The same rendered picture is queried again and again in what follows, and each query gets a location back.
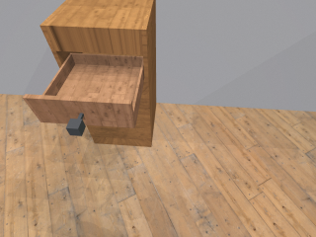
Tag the handle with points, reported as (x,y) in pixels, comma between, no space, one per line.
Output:
(76,126)

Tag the cabinet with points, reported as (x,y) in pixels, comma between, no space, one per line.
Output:
(110,27)

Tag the drawer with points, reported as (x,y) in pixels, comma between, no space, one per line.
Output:
(106,88)

